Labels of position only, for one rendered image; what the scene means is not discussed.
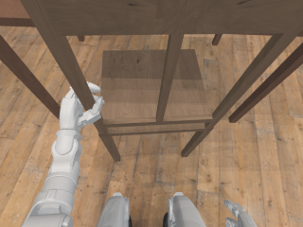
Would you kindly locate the right robot hand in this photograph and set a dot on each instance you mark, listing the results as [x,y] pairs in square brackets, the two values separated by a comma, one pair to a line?
[244,220]

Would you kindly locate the left robot shin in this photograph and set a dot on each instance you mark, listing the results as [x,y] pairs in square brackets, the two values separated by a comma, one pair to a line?
[125,224]

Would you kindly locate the robot left upper arm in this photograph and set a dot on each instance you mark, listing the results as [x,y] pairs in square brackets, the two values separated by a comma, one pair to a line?
[49,220]

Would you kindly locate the left robot thigh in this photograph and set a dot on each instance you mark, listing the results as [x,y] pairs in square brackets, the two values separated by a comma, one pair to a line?
[115,212]

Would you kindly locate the left robot hand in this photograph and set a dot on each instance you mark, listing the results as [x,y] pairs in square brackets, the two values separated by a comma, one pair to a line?
[71,109]

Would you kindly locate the chair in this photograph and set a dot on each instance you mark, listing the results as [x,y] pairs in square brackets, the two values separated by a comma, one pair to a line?
[160,90]

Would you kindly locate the left robot forearm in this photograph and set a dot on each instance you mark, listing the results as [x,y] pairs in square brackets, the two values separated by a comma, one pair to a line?
[57,195]

